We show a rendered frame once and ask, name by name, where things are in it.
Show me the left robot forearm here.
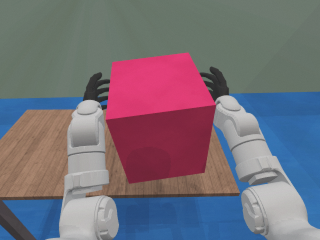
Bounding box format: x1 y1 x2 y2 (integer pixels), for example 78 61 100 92
59 100 109 235

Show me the robot left hand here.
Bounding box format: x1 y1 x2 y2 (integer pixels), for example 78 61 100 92
83 72 110 110

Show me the robot right hand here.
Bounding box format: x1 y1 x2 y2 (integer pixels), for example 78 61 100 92
199 66 229 102

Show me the robot left upper arm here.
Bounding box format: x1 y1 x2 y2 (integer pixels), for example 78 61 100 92
46 195 119 240

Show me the robot right upper arm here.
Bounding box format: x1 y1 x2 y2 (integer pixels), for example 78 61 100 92
241 181 320 240

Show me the table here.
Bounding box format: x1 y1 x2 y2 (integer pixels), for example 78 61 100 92
0 109 240 240

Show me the carton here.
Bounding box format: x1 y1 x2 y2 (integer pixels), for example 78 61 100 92
105 52 216 184

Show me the right robot forearm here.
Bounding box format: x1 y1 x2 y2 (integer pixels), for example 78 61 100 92
213 95 308 221

